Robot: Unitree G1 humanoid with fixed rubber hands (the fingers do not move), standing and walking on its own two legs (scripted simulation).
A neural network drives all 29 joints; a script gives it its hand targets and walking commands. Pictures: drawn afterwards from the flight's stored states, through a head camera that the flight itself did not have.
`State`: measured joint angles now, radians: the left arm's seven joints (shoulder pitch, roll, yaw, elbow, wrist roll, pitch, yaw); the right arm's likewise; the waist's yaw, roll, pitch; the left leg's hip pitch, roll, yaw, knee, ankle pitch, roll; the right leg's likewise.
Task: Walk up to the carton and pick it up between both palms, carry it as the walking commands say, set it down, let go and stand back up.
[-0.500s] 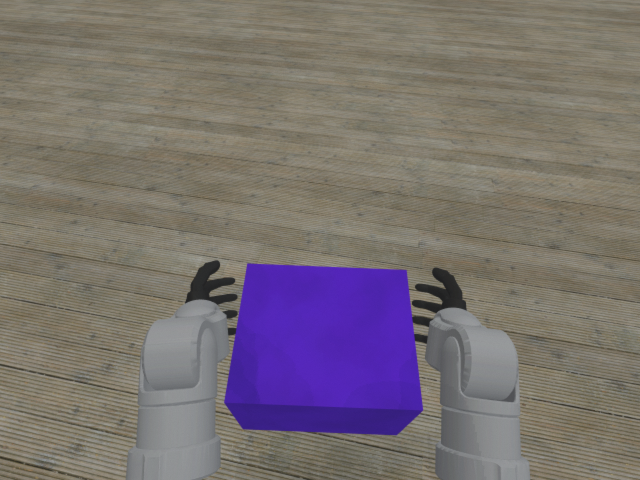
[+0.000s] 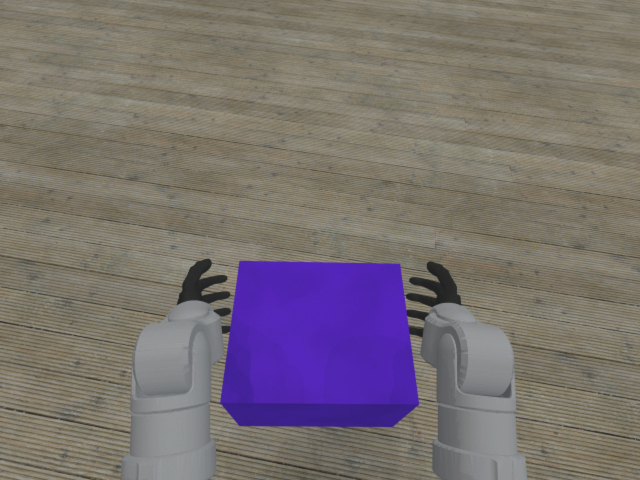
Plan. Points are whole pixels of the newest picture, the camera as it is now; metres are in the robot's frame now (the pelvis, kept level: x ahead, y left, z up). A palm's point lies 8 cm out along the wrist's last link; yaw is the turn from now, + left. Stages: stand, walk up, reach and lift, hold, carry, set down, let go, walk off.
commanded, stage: carry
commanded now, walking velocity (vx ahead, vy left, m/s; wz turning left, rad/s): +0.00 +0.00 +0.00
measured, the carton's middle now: (318, 346) +0.31 +0.01 -0.03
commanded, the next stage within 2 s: none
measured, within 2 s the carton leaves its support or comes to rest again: neither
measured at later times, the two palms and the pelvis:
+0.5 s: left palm (189, 181) +0.51 +0.21 +0.07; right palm (382, 179) +0.53 -0.07 +0.08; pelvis +0.22 +0.05 +0.00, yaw +3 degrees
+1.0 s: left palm (182, 129) +0.65 +0.26 +0.06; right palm (349, 130) +0.67 -0.03 +0.06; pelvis +0.36 +0.09 -0.01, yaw +6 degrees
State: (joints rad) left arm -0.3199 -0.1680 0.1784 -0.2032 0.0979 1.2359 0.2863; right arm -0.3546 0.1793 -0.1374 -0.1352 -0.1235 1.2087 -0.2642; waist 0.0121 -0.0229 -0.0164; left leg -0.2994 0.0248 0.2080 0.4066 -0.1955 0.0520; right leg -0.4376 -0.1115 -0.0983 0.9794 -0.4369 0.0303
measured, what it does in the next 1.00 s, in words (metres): walks ahead: right foot, then left foot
